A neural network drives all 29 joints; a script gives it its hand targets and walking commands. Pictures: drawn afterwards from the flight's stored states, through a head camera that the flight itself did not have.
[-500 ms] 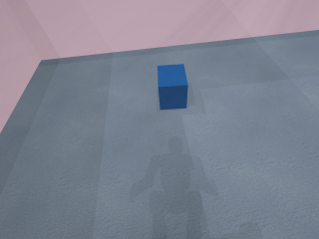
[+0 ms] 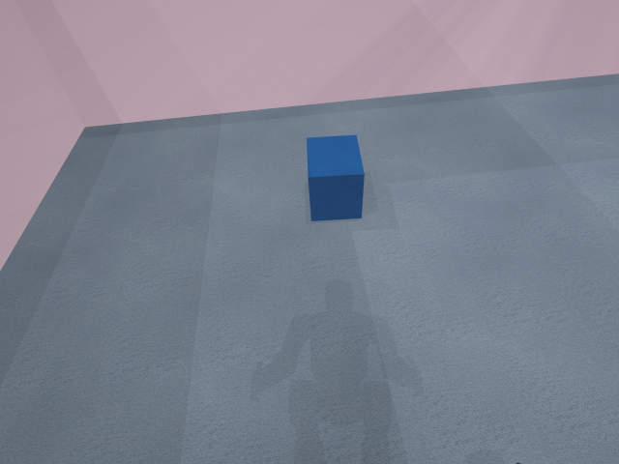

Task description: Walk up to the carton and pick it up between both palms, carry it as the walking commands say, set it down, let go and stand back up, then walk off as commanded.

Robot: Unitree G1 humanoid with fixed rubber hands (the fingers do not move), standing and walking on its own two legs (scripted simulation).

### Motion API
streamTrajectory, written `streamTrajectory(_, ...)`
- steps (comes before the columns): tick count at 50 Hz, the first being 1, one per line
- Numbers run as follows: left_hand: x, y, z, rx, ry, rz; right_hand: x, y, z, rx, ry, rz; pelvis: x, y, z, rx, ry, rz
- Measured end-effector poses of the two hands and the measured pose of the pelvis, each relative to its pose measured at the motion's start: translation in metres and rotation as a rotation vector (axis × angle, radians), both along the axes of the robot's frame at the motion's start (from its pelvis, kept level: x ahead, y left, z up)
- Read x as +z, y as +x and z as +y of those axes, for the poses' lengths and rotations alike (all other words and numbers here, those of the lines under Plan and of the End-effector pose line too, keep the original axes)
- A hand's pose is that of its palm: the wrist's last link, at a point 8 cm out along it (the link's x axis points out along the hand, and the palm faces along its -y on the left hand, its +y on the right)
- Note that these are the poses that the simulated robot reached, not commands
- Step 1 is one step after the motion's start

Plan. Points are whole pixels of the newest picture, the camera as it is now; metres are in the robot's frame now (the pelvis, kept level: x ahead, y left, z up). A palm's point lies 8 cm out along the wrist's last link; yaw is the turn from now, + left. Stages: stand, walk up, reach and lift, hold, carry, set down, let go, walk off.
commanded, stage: stand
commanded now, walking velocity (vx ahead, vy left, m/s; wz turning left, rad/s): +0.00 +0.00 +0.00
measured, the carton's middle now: (333, 177) +1.44 +0.02 -0.65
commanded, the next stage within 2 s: walk off in 1.56 s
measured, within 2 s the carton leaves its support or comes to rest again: neither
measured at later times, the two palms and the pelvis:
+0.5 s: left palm out of the picture +0.06 +0.27 -0.12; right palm out of the picture +0.08 -0.25 -0.12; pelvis -0.02 +0.00 +0.00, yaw +0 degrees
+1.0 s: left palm out of the picture +0.06 +0.27 -0.12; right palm out of the picture +0.10 -0.26 -0.12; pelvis +0.00 +0.00 +0.00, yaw +0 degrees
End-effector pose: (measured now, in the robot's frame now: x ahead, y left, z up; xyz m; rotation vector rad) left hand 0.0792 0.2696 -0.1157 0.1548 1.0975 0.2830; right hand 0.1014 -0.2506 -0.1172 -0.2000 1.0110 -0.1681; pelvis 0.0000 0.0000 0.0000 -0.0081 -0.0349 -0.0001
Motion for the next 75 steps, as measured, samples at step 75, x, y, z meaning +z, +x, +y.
streamTrajectory(75, -0.001, -0.014, -0.003, 0.007, -0.004, 0.038, -0.001, 0.000, -0.005, 0.006, 0.005, 0.018, 0.002, -0.004, -0.003, 0.001, 0.004, 0.006)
